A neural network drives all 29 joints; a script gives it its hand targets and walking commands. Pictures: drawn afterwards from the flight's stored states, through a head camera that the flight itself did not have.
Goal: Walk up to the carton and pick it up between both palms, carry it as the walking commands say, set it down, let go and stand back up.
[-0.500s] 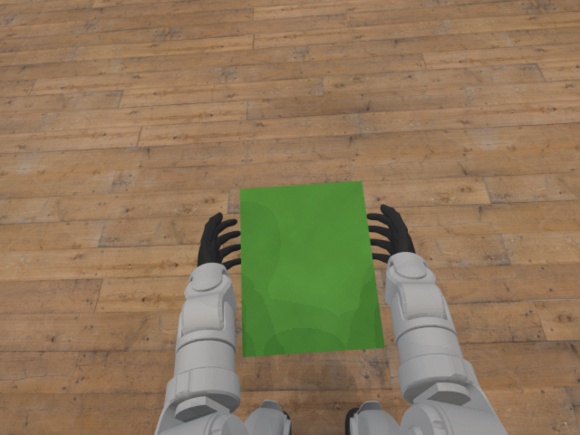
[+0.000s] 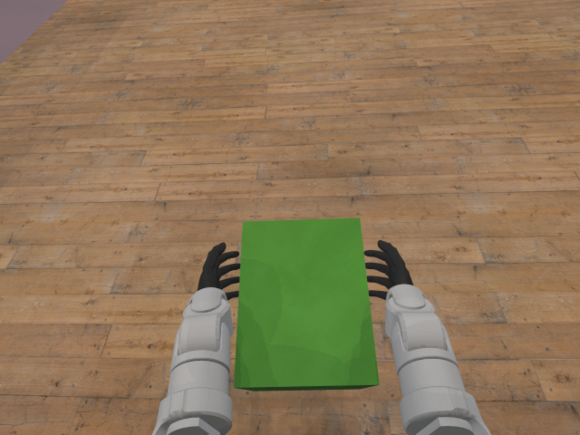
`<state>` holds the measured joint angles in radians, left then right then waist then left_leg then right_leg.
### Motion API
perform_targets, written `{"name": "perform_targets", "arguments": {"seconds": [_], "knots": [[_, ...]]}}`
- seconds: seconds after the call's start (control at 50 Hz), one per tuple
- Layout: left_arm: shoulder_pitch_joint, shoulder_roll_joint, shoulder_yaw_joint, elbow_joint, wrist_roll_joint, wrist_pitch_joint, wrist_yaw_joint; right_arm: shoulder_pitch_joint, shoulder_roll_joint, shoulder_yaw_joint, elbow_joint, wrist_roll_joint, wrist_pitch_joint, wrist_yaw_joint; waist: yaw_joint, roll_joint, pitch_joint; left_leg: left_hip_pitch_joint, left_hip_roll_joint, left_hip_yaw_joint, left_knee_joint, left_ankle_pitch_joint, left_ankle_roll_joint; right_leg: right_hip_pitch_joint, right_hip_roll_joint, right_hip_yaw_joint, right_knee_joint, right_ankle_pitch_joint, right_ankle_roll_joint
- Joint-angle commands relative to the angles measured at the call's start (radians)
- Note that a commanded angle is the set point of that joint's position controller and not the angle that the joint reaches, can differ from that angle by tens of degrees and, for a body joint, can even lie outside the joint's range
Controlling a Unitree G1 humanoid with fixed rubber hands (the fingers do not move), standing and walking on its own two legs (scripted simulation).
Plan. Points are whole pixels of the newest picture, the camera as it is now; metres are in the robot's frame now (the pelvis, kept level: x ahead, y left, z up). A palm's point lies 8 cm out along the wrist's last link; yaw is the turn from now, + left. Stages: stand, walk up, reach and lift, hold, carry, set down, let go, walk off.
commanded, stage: reach and lift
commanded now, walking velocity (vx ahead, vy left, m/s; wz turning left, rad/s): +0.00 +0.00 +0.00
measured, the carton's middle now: (304, 309) +0.34 +0.04 -0.08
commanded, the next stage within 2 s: hold in 1.90 s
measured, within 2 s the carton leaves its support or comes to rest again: neither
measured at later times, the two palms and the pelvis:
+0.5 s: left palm (193, 290) +0.29 +0.18 +0.06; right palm (404, 281) +0.32 -0.09 +0.06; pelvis +0.00 +0.01 +0.01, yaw +1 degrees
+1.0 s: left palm (220, 286) +0.30 +0.14 +0.06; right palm (435, 292) +0.30 -0.13 +0.07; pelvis -0.01 +0.01 +0.01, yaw +0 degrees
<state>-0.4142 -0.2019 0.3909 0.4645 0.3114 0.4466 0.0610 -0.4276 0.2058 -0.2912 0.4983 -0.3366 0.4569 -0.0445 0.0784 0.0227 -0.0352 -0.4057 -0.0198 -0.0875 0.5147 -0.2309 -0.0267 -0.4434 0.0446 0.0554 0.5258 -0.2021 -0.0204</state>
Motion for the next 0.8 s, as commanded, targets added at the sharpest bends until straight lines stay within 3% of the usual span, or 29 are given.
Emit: {"name": "perform_targets", "arguments": {"seconds": [0.0,0.28,0.48,0.78], "knots": [[-0.395,-1.061,-0.537,0.055,-0.18,0.019,-0.262,-0.495,0.941,0.544,0.003,0.197,-0.029,0.267,0.002,-0.026,-0.416,0.147,-0.077,0.01,-0.06,0.26,0.011,0.33,0.042,0.042,-0.072,0.215,0.015],[-0.428,-1.068,-0.596,-0.031,-0.246,0.163,-0.259,-0.504,0.96,0.594,-0.084,0.262,0.107,0.288,-0.009,0.005,-0.295,0.272,-0.061,-0.005,-0.127,0.21,0.009,0.426,0.04,0.027,-0.14,0.154,0.008],[-0.5,-1.047,-0.56,-0.031,-0.248,0.254,-0.253,-0.555,0.942,0.511,-0.067,0.254,0.194,0.299,-0.032,0.01,-0.166,0.303,-0.046,-0.023,-0.181,0.095,0.019,0.469,0.033,0.024,-0.169,0.072,-0.001],[-0.588,-1.003,-0.509,-0.004,-0.23,0.25,-0.264,-0.609,0.953,0.443,-0.031,0.249,0.224,0.281,-0.066,-0.013,-0.162,0.278,-0.05,-0.001,-0.177,0.035,0.03,0.49,0.015,0.034,-0.177,0.047,0.012]]}}
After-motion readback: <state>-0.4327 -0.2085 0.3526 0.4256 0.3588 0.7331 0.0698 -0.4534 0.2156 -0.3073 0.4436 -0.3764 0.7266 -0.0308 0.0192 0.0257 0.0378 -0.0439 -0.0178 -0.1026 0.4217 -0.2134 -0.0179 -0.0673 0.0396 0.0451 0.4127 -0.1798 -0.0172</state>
